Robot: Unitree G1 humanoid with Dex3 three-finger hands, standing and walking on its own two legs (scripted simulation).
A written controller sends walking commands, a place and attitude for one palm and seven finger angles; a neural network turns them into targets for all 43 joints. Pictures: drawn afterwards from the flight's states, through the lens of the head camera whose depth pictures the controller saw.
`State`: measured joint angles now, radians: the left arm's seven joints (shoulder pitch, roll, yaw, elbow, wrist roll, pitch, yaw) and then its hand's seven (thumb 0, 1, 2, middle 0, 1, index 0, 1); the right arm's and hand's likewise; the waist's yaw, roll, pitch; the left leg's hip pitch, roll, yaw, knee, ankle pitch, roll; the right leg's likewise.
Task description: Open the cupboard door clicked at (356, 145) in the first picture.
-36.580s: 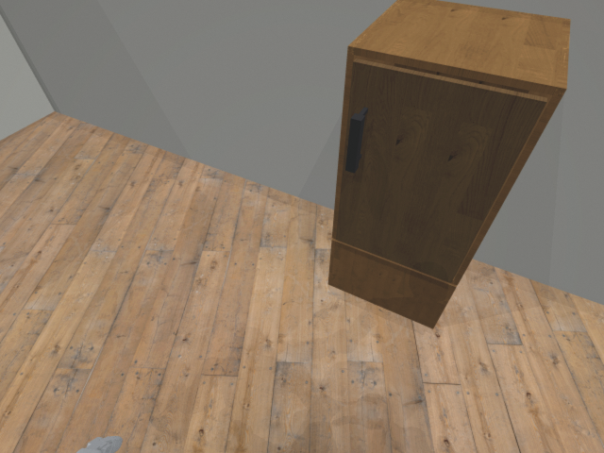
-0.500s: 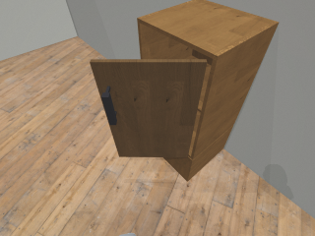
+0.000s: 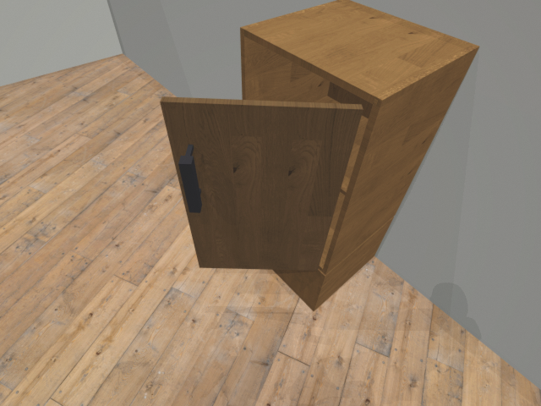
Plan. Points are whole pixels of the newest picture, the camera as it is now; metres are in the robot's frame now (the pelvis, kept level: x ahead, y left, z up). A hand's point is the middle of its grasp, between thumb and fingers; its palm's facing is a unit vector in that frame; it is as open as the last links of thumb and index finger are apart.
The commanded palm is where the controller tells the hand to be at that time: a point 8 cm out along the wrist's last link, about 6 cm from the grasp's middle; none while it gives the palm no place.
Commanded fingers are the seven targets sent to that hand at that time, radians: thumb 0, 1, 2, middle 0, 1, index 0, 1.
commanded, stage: come to a stop and stand still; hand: left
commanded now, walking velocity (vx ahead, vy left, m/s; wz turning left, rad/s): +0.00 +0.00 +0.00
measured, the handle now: (192, 179) +0.56 +0.19 -0.03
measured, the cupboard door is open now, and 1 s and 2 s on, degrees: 48 48 48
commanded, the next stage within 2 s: look again from close up in 0.64 s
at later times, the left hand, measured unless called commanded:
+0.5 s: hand out of the picture -0.01 +0.20 -0.17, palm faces +0.00 -0.98 -0.19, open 7.4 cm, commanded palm none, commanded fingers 0.00 0.90 0.90 -0.20 -0.30 -0.20 -0.30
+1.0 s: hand out of the picture -0.08 +0.18 -0.17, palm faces +0.02 -0.99 -0.16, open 7.4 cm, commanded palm none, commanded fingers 0.00 0.90 0.90 -0.20 -0.30 -0.20 -0.30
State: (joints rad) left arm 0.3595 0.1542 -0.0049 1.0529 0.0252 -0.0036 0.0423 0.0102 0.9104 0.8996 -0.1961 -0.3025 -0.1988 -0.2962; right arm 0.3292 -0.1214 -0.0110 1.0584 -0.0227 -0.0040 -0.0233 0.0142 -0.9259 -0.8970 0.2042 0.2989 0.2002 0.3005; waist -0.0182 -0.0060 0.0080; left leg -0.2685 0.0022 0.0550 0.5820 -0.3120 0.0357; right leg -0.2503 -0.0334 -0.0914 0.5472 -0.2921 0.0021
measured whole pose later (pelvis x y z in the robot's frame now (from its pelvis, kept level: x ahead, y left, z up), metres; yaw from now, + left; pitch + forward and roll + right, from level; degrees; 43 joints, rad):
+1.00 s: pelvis -0.05 +0.03 +0.01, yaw -2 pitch -2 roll +0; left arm 0.40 0.10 0.01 1.09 0.03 0.00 0.04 0.01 0.91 0.90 -0.19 -0.30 -0.20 -0.30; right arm 0.31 -0.12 -0.03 1.13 -0.01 0.00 -0.01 0.00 -0.91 -0.90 0.20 0.30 0.20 0.30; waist 0.00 0.00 0.02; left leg -0.23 -0.04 0.11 0.45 -0.18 0.08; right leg -0.24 -0.06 -0.04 0.45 -0.16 0.04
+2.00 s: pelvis +0.02 +0.01 +0.00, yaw +1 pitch -1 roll -3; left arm 0.45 0.06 0.04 1.11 0.03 -0.02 0.03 0.01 0.91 0.90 -0.19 -0.30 -0.20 -0.30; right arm 0.26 -0.16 -0.05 1.07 -0.01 -0.03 -0.03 0.01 -0.93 -0.90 0.20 0.30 0.20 0.30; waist 0.02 0.01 0.02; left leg -0.31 0.05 0.06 0.59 -0.24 0.02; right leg -0.16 0.00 -0.09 0.48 -0.30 0.01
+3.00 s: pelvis -0.02 +0.01 +0.00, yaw +1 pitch -1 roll -1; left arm 0.35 0.15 0.00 1.07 0.03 0.00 0.03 0.01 0.91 0.90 -0.20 -0.30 -0.20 -0.30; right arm 0.32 -0.16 -0.01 1.04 -0.02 0.01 -0.01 0.01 -0.92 -0.90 0.20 0.30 0.20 0.30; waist -0.01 0.04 0.02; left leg -0.33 -0.01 0.04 0.57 -0.22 0.04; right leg -0.25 -0.05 -0.04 0.57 -0.30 0.02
